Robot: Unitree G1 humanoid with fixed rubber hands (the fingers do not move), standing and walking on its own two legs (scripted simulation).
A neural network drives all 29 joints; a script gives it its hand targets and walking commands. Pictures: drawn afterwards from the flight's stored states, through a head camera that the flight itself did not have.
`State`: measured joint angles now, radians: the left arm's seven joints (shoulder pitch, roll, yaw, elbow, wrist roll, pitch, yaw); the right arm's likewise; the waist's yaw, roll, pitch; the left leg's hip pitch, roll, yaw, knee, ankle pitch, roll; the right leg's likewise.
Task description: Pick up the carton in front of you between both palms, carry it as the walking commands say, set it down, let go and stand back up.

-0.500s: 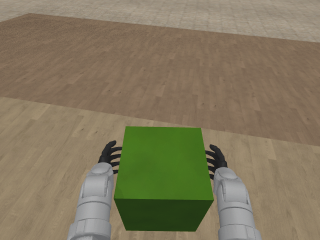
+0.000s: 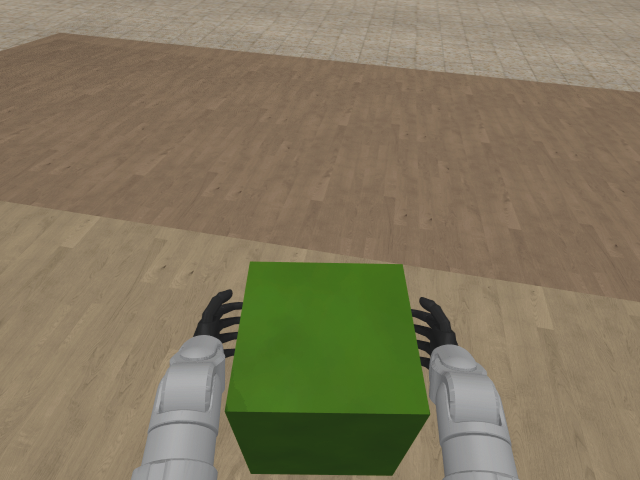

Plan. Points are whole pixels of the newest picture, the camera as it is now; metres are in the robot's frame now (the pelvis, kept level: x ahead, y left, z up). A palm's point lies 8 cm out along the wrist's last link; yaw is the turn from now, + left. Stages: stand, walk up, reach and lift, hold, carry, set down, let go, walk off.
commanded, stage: reach and lift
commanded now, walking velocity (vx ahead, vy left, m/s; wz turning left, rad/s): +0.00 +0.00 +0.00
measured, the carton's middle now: (323, 372) +0.29 +0.00 -0.05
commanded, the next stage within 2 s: hold in 0.24 s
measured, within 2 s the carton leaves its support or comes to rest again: neither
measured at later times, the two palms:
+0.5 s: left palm (202, 348) +0.27 +0.15 +0.04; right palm (448, 358) +0.27 -0.15 +0.04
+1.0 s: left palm (203, 347) +0.27 +0.15 +0.04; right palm (447, 356) +0.27 -0.15 +0.04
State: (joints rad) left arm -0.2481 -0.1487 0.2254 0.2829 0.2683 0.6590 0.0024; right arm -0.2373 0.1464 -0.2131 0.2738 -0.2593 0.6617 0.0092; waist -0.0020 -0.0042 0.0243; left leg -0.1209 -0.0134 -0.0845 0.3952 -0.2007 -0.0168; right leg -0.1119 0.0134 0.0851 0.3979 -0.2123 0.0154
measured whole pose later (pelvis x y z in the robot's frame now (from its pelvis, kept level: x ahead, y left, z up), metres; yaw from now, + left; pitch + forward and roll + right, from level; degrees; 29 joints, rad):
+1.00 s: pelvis -0.01 +0.00 +0.00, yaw +0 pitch -7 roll +0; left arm -0.26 -0.15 0.22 0.21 0.26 0.76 0.00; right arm -0.25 0.15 -0.21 0.20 -0.26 0.76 0.01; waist 0.00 0.00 0.05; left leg -0.07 -0.01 -0.09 0.39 -0.19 -0.02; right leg -0.06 0.01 0.08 0.39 -0.20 0.02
